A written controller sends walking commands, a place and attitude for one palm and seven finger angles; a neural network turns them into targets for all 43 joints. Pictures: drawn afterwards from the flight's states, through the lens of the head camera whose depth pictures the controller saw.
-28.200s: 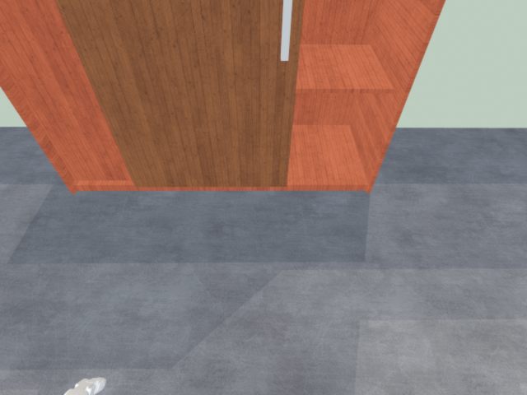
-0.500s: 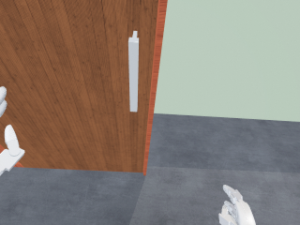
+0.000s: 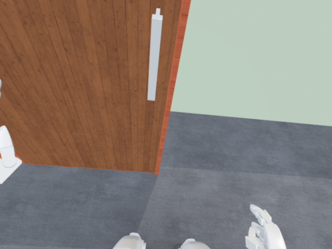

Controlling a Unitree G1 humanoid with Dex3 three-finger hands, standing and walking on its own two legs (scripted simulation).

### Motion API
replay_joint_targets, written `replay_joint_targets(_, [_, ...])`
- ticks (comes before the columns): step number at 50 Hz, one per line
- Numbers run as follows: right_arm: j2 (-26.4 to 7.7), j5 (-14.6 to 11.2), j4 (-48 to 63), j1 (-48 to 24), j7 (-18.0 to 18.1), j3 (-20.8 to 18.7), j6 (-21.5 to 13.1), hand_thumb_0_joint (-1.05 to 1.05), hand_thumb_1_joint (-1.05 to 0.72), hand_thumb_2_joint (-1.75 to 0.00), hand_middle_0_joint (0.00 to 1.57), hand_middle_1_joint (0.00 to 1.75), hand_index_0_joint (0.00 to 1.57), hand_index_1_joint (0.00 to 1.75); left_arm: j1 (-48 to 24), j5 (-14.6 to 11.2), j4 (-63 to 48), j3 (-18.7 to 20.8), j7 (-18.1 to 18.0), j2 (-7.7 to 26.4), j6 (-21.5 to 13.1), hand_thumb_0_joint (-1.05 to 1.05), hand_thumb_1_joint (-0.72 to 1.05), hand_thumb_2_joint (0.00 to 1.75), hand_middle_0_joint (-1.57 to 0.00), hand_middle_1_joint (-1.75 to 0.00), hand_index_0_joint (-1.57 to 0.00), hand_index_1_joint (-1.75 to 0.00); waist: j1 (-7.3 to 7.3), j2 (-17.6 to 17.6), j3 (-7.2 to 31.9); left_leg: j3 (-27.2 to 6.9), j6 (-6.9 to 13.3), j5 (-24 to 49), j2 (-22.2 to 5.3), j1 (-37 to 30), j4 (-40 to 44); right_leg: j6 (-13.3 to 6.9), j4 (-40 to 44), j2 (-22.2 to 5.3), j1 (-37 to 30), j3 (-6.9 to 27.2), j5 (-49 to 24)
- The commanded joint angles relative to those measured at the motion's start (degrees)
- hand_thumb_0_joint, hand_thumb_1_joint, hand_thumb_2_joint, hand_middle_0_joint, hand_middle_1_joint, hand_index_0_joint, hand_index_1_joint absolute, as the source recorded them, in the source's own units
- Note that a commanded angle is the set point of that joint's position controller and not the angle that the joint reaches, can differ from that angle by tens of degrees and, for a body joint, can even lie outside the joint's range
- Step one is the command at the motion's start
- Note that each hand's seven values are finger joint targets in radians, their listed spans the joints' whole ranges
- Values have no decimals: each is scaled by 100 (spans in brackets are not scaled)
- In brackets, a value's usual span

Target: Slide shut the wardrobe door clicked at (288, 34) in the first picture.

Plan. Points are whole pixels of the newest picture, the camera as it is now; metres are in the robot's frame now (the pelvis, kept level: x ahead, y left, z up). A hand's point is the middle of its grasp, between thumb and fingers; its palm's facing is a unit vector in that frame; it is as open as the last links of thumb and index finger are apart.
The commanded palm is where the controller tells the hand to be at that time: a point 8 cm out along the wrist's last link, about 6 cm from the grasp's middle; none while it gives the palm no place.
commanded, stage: step back with the hand held close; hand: left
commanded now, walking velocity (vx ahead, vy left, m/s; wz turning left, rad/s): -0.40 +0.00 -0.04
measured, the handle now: (154, 59) +0.59 +0.08 +0.13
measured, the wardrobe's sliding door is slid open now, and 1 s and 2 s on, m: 0.00 0.00 0.00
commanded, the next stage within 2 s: stop stepping back and stand still in 0.22 s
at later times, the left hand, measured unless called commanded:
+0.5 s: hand out of the picture +0.14 +0.24 +0.19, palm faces +0.29 -0.85 -0.44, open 7.4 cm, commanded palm +0.10 +0.29 +0.20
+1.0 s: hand out of the picture +0.12 +0.32 +0.18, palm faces +0.44 -0.86 -0.26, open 7.4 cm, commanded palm +0.04 +0.35 +0.20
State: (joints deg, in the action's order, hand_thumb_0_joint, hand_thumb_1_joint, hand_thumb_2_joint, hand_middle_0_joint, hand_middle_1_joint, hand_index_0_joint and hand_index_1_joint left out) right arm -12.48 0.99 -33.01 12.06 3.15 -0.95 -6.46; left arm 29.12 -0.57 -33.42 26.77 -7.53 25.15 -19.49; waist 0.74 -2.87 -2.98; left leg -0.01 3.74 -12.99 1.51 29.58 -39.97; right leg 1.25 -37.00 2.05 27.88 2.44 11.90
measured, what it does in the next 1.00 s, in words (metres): walks backwards: right foot, then right foot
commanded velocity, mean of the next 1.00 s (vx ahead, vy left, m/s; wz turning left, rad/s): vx -0.03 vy -0.06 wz -0.01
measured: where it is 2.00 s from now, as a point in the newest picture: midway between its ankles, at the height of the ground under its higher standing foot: outside the picture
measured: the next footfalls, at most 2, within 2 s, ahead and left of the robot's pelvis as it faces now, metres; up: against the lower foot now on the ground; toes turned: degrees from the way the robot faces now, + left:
right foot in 0.26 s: -0.14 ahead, -0.16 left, +0.00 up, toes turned -3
right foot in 0.74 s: -0.10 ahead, -0.08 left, +0.00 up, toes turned -15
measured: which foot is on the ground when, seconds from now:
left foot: down 0.00-0.72, up 0.74-0.90, down 0.92-1.00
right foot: up 0.00-0.24, down 0.26-0.58, up 0.60-0.72, down 0.74-0.92, up 0.94-1.00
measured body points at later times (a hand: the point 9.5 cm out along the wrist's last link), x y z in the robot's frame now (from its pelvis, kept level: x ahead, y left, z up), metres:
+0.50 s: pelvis -0.07 +0.00 +0.00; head -0.09 +0.05 +0.45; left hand +0.12 +0.29 +0.21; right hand +0.05 -0.26 -0.06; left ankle +0.10 +0.07 -0.71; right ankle -0.18 -0.16 -0.71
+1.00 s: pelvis -0.13 +0.06 +0.01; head -0.15 +0.10 +0.46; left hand +0.09 +0.37 +0.20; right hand +0.00 -0.18 -0.06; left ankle -0.07 +0.16 -0.72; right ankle -0.14 -0.06 -0.69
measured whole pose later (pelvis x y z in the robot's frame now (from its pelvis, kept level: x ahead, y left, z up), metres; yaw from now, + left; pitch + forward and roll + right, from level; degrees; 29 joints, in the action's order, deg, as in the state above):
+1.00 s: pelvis -0.13 +0.06 +0.01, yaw -6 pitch -2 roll -1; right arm -9.1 0.8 -38.6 12.8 4.3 1.8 -7.8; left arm 20.2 -2.9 -22.7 24.7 -9.7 21.5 -8.7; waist -0.1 -4.0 1.5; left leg 0.4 1.3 -15.3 -0.2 19.0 -35.9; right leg -0.6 -46.1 0.3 20.1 -1.8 26.0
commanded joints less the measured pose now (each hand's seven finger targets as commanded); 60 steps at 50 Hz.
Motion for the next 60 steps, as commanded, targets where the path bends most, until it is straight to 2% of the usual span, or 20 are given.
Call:
replay_joint_targets(1, [-773, 74, 705, -411, 153, -442, -472, 0, -90, -90, 20, 30, 20, 30, -432, -4, -1249, 1057, -123, 1121, -322, 0, 90, 90, -20, -30, -20, -30, -56, 1783, 1033, -2500, 725, -2572, -2132, 1474, 3250, 14, -2959, 499, -1966, 139, 1148])
replay_joint_targets(7, [-601, 77, 220, -243, 4, -346, -752, 0, -90, -90, 20, 30, 20, 30, -253, -195, -1010, 266, -92, 563, -277, 0, 90, 90, -20, -30, -20, -30, -120, 1628, 1235, -1637, 191, -1102, -1548, -1432, 2893, -215, 64, 274, -990, -330, 2053])
replay_joint_targets(10, [-565, 158, 59, -158, -4, -308, -684, 0, -90, -90, 20, 30, 20, 30, -450, -181, -976, 249, -31, 757, -312, 0, 90, 90, -20, -30, -20, -30, -134, 1587, 1494, -1106, -295, 997, -1313, -2375, 2165, -426, 2197, -108, -1214, -68, 875])
replay_joint_targets(13, [-453, 140, 146, -493, 109, -205, -564, 0, -90, -90, 20, 30, 20, 30, -881, -250, -942, 546, -24, 1235, -383, 0, 90, 90, -20, -30, -20, -30, -111, 361, 1549, -114, -547, 1148, -756, -3127, 783, -533, 2231, -994, -141, 390, -410])
replay_joint_targets(15, [-487, 1, 235, -571, 185, -302, -584, 0, -90, -90, 20, 30, 20, 30, -1011, -277, -1112, 490, 1, 1191, -317, 0, 90, 90, -20, -30, -20, -30, -74, -391, 1672, 43, -571, 989, -525, -3300, 681, -335, 1853, -774, 2, -40, -390])
replay_joint_targets(20, [-604, -28, 554, -680, 241, -212, -315, 0, -90, -90, 20, 30, 20, 30, 197, -446, -758, 926, -13, 1379, 81, 0, 90, 90, -20, -30, -20, -30, -25, 631, 771, -89, -665, -355, -203, -2672, 270, -672, 2087, -740, 770, -7, 2428])
replay_joint_targets(24, [-629, -43, 420, -480, 321, -174, -282, 0, -90, -90, 20, 30, 20, 30, -368, -390, -463, 711, -88, 1198, 251, 0, 90, 90, -20, -30, -20, -30, 115, -148, -34, -344, -599, -399, -201, -2283, -527, -793, 2151, -963, 1328, 103, 2858])
replay_joint_targets(26, [-707, -72, 359, -459, 376, -149, -383, 0, -90, -90, 20, 30, 20, 30, -991, -329, -432, 528, -86, 1114, 294, 0, 90, 90, -20, -30, -20, -30, 181, 404, -249, -756, -531, -669, -369, -2123, 307, -547, 1413, -598, 1083, -307, 2527])
replay_joint_targets(29, [-926, -19, 431, -539, 331, -198, -628, 0, -90, -90, 20, 30, 20, 30, -1524, -283, -862, 421, -110, 977, 231, 0, 90, 90, -20, -30, -20, -30, -30, 2718, 237, -2842, -943, -4153, -1164, -618, 4253, -258, -1025, 809, -1231, -591, 2572])
replay_joint_targets(33, [-628, 17, 571, -403, 22, -241, -706, 0, -90, -90, 20, 30, 20, 30, -220, -261, -1414, 474, -15, 959, 205, 0, 90, 90, -20, -30, -20, -30, -246, 2207, 1396, -1300, -905, -2332, -904, -921, 3541, -429, -263, 734, -2376, -735, 2187])
replay_joint_targets(35, [-563, -17, 656, -314, -63, -239, -587, 0, -90, -90, 20, 30, 20, 30, 639, -276, -1445, 717, -4, 1122, 311, 0, 90, 90, -20, -30, -20, -30, -309, 1264, 1529, -273, -718, -1450, -268, -645, 1771, -598, 1420, 58, -2598, -179, 1912])
replay_joint_targets(37, [-603, 29, 521, -479, -62, -323, -254, 0, -90, -90, 20, 30, 20, 30, 285, -316, -1747, 927, 3, 1283, 508, 0, 90, 90, -20, -30, -20, -30, -264, -878, 883, 82, -737, -673, 318, -518, -2564, -1378, 2978, -2139, 151, 1965, 3068])
replay_joint_targets(41, [-532, 10, 257, -341, 135, -90, -334, 0, -90, -90, 20, 30, 20, 30, -843, -213, -88, 567, -120, 923, 637, 0, 90, 90, -20, -30, -20, -30, 74, -418, 30, -174, -385, -725, -659, -407, -1087, -998, 2361, -1595, -6, 635, 2502])
replay_joint_targets(44, [-599, -35, 192, -228, 264, -47, -400, 0, -90, -90, 20, 30, 20, 30, -1617, -121, 209, -63, -240, 555, 689, 0, 90, 90, -20, -30, -20, -30, 87, 608, 269, 256, -274, -1013, -404, -1549, 1075, -700, 1221, -1056, -321, -180, 2517])
replay_joint_targets(46, [-825, -127, 530, -347, 286, -89, -463, 0, -90, -90, 20, 30, 20, 30, -1897, -123, -503, -249, -249, 578, 650, 0, 90, 90, -20, -30, -20, -30, 48, 2052, 269, -2346, 234, -874, -1777, -1920, 2493, -172, -736, -132, 133, -694, 1566])
replay_joint_targets(48, [-535, 7, 443, -466, 167, -54, -518, 0, -90, -90, 20, 30, 20, 30, -1462, -176, -808, -9, -115, 834, 589, 0, 90, 90, -20, -30, -20, -30, 120, 1845, 455, -3308, 313, -1805, -2028, -1819, 3213, -146, -1674, -87, 331, -176, 1833])
replay_joint_targets(55, [-575, 26, 643, -443, -29, -66, -340, 0, -90, -90, 20, 30, 20, 30, 410, -80, -1034, 579, -216, 982, 591, 0, 90, 90, -20, -30, -20, -30, -109, 1628, 705, -714, -53, -2270, -1160, -27, 2455, -246, 730, 46, -2516, -839, 1107])
replay_joint_targets(57, [-573, 42, 625, -391, 39, -119, -166, 0, -90, -90, 20, 30, 20, 30, 177, -68, -428, 588, -237, 928, 662, 0, 90, 90, -20, -30, -20, -30, -92, 727, 418, -219, -230, -2116, -654, 682, 972, -656, 1526, -526, -2678, 115, 1669])
replay_joint_targets(58, [-552, 20, 630, -337, 59, -156, -110, 0, -90, -90, 20, 30, 20, 30, -108, -102, -322, 660, -229, 1036, 682, 0, 90, 90, -20, -30, -20, -30, -59, -146, 341, 22, -328, -1507, -356, 643, -343, -1084, 2214, -1445, -2071, 1557, 2267])
replay_joint_targets(60, [-527, -61, 518, -407, 63, -146, -232, 0, -90, -90, 20, 30, 20, 30, -1002, -120, -655, 608, -285, 1096, 554, 0, 90, 90, -20, -30, -20, -30, -51, -472, 666, 12, -370, -975, -356, 138, -1453, -1418, 2351, -2110, -1651, 2184, 1517])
